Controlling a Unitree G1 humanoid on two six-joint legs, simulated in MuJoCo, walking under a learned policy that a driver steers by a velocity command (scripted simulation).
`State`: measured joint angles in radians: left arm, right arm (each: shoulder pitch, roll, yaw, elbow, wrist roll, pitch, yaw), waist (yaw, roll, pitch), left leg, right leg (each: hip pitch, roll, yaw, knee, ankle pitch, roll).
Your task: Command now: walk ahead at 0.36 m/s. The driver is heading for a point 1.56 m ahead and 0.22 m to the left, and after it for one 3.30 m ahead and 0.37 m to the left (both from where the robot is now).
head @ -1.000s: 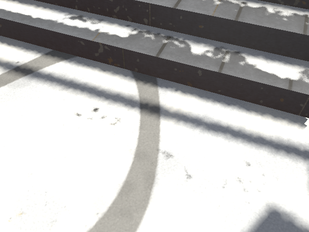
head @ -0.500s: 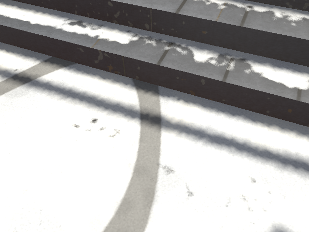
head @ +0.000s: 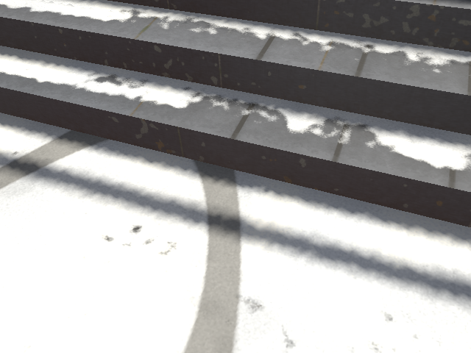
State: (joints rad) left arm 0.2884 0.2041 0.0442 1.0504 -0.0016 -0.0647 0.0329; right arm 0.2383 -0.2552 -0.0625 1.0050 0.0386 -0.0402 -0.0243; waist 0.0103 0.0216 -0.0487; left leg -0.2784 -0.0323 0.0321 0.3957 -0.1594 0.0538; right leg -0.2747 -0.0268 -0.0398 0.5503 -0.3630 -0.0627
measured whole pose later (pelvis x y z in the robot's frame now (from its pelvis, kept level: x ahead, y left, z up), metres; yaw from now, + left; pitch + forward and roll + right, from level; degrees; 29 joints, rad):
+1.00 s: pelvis +0.46 +0.05 -0.01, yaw +1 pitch +2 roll +2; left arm 0.01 0.21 0.05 0.84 -0.02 -0.09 -0.03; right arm 0.40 -0.22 -0.04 1.05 0.01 -0.08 0.00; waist -0.08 -0.04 0.01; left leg 0.08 -0.06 0.06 0.20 -0.32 0.03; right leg -0.63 -0.08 -0.01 0.56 0.04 -0.05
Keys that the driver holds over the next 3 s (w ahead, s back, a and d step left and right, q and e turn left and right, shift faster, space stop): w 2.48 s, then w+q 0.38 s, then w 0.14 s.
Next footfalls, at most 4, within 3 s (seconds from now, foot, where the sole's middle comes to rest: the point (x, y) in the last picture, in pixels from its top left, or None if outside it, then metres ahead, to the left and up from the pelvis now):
0.02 right None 0.04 -0.11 -0.78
0.52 left None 0.36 0.16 -0.78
1.06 right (281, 305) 0.70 -0.07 -0.78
1.60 left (211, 246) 0.92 0.16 -0.78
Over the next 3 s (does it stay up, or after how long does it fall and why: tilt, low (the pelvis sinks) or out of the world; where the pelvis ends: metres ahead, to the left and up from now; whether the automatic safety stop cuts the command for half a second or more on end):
stays up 1.47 0.13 0.15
